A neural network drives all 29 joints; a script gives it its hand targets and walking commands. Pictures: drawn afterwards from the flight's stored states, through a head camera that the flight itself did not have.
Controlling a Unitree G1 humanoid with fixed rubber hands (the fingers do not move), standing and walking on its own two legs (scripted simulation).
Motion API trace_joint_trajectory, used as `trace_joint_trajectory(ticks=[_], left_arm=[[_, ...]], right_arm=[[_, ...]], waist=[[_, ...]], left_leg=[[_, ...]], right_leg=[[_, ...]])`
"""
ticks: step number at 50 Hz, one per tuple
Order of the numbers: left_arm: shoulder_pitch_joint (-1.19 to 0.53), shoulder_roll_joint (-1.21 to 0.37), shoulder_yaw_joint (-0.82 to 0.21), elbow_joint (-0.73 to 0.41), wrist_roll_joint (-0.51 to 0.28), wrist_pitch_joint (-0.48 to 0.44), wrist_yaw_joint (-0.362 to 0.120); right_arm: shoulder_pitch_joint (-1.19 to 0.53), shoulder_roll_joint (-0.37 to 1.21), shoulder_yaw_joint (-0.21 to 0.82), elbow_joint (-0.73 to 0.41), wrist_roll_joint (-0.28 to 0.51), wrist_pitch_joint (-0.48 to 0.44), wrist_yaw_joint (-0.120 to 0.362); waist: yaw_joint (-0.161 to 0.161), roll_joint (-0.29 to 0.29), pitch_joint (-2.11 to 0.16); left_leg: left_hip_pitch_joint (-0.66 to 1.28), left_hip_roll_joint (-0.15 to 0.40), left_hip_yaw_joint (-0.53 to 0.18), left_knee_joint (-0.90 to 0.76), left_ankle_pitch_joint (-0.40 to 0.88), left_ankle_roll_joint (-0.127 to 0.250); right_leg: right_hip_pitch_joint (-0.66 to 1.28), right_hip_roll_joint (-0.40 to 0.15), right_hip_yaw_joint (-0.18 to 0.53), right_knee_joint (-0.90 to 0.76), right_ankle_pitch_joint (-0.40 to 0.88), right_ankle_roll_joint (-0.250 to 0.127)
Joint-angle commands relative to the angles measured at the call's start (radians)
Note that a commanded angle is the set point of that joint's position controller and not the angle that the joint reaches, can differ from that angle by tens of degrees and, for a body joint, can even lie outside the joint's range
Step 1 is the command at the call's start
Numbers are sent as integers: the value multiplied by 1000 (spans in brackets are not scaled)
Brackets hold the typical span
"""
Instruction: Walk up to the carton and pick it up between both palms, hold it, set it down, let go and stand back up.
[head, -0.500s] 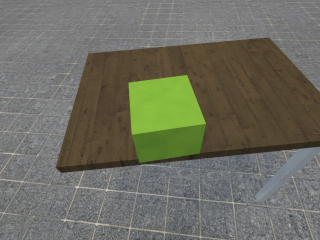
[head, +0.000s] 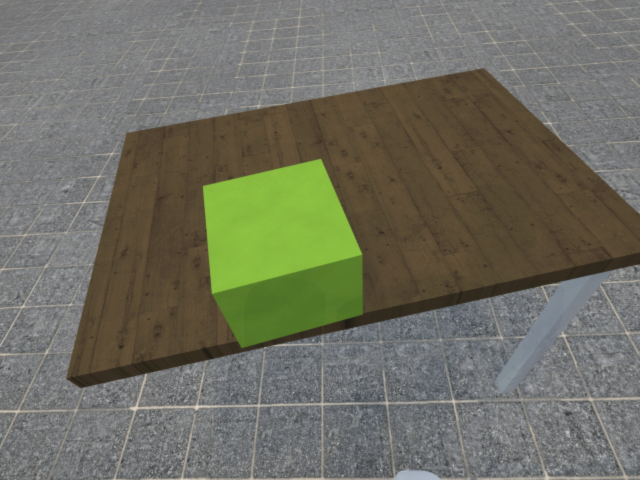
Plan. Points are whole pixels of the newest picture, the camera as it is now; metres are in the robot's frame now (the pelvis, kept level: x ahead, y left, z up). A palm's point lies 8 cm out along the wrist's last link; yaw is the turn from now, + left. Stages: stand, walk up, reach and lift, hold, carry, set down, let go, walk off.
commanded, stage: walk up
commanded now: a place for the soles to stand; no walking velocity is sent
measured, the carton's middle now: (282, 250) +0.43 +0.08 +0.03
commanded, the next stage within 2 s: reach and lift in 1.98 s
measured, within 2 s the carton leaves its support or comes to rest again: neither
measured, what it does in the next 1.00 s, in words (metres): steps on the spot: left foot, then right foot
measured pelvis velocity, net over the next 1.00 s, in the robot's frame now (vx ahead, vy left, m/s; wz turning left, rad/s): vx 0.01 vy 0.00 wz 0.20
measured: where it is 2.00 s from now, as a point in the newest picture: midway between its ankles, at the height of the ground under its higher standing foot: outside the picture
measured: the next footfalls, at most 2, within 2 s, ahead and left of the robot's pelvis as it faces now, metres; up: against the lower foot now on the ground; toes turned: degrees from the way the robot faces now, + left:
left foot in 0.44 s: +0.05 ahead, +0.11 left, +0.00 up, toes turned +9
right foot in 0.74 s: +0.02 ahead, -0.11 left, +0.00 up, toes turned +0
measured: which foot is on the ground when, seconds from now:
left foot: down 0.00-0.04, up 0.06-0.42, down 0.44-1.00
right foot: down 0.00-0.48, up 0.50-0.72, down 0.74-1.00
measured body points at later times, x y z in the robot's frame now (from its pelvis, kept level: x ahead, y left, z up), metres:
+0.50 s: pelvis +0.00 +0.01 +0.00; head +0.01 +0.03 +0.45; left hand +0.09 +0.27 -0.15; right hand +0.06 -0.25 -0.13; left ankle +0.01 +0.11 -0.72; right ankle +0.06 -0.10 -0.72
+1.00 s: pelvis +0.01 +0.00 +0.01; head +0.00 -0.01 +0.46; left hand +0.00 +0.24 -0.13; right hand +0.06 -0.24 -0.14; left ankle +0.01 +0.11 -0.72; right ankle -0.02 -0.12 -0.72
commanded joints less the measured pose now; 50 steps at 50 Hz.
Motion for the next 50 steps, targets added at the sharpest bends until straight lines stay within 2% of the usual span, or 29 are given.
trace_joint_trajectory(ticks=[1,2,3,4,6,9,13,14,18,20,21,22,23,24,25,26,27,30,31,33,35,37,38,39,40,42,45,46,50], left_arm=[[235,149,52,4,-19,-38,1],[229,203,59,-28,-16,-32,17],[188,197,56,-36,-38,-21,32],[144,190,48,-40,-51,-11,41],[72,172,34,-60,-49,-3,59],[0,146,31,-78,-9,-14,56],[-66,140,38,-87,-8,-7,57],[-91,146,33,-88,-13,-1,57],[-177,179,41,-103,-13,22,46],[-200,177,36,-99,-8,31,41],[-191,165,28,-89,-19,34,34],[-172,129,14,-88,-25,34,26],[-116,78,-1,-75,-31,36,20],[-139,89,8,-75,-26,49,31],[-143,90,9,-73,-14,51,35],[-146,96,11,-73,-11,47,32],[-131,105,12,-60,-14,39,26],[-125,73,0,-40,-18,16,17],[-139,58,-3,-56,-11,8,19],[-162,49,-10,-54,-8,-2,20],[-138,50,-10,-60,-13,-6,22],[-56,77,2,-34,-13,-15,28],[-43,110,8,-33,-12,-24,30],[-42,148,17,-27,-13,-22,32],[-86,158,15,-17,-19,-20,27],[-131,127,3,-6,-28,-18,18],[-100,97,-9,3,-22,-24,15],[-83,89,-9,11,-34,-25,16],[-58,102,-9,36,-29,-27,12]], right_arm=[[-21,-86,4,-44,15,1,16],[34,-56,18,-55,46,16,23],[68,-85,7,-46,49,42,15],[35,-104,4,-45,42,55,11],[52,-83,5,-34,37,50,3],[109,-64,0,-14,28,26,-4],[37,-62,-24,-55,28,35,-6],[20,-66,-29,-70,31,39,-5],[42,-27,-43,-78,34,36,1],[71,-28,-53,-81,32,24,4],[55,-58,-64,-101,31,13,1],[54,-98,-75,-108,38,4,0],[19,-117,-77,-117,48,2,-2],[-6,-191,-95,-119,62,5,-7],[-44,-182,-98,-123,71,6,-10],[-65,-157,-92,-128,72,5,-11],[-87,-120,-81,-141,61,7,-14],[-21,-71,-71,-130,47,-4,-12],[-1,-77,-71,-124,45,-5,-10],[32,-78,-77,-109,33,-3,-7],[39,-104,-76,-95,31,5,-7],[4,-108,-70,-98,31,8,0],[-2,-80,-57,-87,40,4,7],[17,-37,-41,-92,44,-2,9],[-10,-23,-37,-89,36,-1,8],[5,-31,-30,-56,36,-4,6],[36,-58,-33,-19,33,-12,9],[17,-61,-31,-14,33,-14,8],[36,-62,-20,8,35,-26,0]], waist=[[112,-166,-67],[94,-311,-102],[81,-234,-62],[79,-193,25],[52,-152,48],[23,-88,-85],[33,-122,-85],[27,-99,-75],[-3,-152,2],[-20,-92,3],[-17,-45,19],[-11,98,9],[28,171,8],[0,202,63],[13,193,89],[15,148,76],[23,119,58],[8,89,-66],[-5,119,-102],[-34,77,-150],[-25,85,-159],[15,63,-152],[16,34,-145],[-4,-76,-118],[-13,-79,-51],[-26,-115,36],[-12,-145,94],[-9,-75,133],[-2,-43,34]], left_leg=[[-279,-14,-51,210,288,102],[-352,-87,-102,369,-157,64],[-340,-75,-193,391,-331,77],[-357,-64,-223,425,-340,84],[-435,-36,-287,457,-247,75],[-353,-30,-302,403,-135,52],[-321,-58,-278,392,-61,42],[-299,-61,-270,375,-36,40],[-267,-91,-232,234,53,57],[-190,-102,-229,97,199,72],[-182,-92,-272,14,247,83],[-208,17,-438,-86,253,115],[-312,152,-643,-224,134,164],[-494,224,-738,-307,37,249],[-566,221,-745,-334,-98,293],[-530,178,-688,-325,-100,281],[-446,119,-589,-284,7,248],[-196,40,-530,-183,223,186],[-126,38,-528,-150,273,197],[-13,44,-531,-114,349,196],[-29,38,-532,-109,290,183],[-194,18,-489,-68,356,149],[-281,-14,-453,-34,369,117],[-347,-58,-409,-5,283,94],[-295,-101,-359,-9,204,86],[-215,-80,-403,-52,238,89],[-281,-73,-430,-62,271,98],[-298,-76,-426,-65,263,96],[-274,-68,-453,-81,298,97]], right_leg=[[340,-49,126,-168,560,-34],[345,-219,411,-327,467,-108],[252,-279,482,-416,155,-187],[193,-296,498,-455,47,-219],[200,-295,413,-429,133,-229],[231,-286,262,-334,475,-221],[145,-298,176,-297,521,-240],[94,-273,136,-299,465,-227],[-35,-261,110,-296,166,-189],[-79,-248,94,-240,128,-160],[-107,-224,80,-208,102,-125],[-112,-153,28,-87,34,-77],[-63,-36,-70,65,-133,-32],[6,6,-50,222,-261,-18],[38,-25,-12,297,-244,-16],[7,-25,-6,310,-219,-14],[-37,-17,-4,281,-183,-14],[-76,-12,-7,135,-143,-3],[-79,-17,-21,57,-158,1],[-64,8,-40,-72,-156,15],[19,14,-54,-222,-89,10],[232,-32,-24,-343,117,-15],[295,-103,72,-341,172,-36],[305,-176,158,-352,152,-71],[149,-214,174,-363,65,-102],[27,-159,103,-396,-46,-91],[66,-129,69,-400,-24,-73],[42,-137,83,-406,-27,-71],[139,-115,25,-357,37,-71]])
